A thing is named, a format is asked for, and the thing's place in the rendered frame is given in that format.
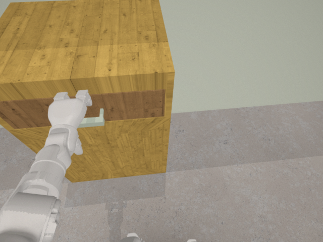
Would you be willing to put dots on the handle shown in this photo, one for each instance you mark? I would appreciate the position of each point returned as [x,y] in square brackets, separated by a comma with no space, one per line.
[93,121]

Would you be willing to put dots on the cabinet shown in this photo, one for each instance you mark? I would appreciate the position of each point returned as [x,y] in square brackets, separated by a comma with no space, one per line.
[103,46]

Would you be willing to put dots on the drawer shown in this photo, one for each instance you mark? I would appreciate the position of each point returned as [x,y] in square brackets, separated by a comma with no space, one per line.
[32,113]

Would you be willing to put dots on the left robot hand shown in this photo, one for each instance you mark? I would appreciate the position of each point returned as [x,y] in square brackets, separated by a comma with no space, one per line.
[68,111]

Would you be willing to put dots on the robot left shin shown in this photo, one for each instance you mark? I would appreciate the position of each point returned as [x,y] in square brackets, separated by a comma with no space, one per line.
[132,234]

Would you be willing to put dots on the left robot upper arm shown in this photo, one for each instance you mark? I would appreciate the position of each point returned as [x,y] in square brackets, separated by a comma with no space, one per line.
[30,218]

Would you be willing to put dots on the left robot forearm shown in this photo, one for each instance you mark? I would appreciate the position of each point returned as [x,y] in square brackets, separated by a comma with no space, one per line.
[49,168]

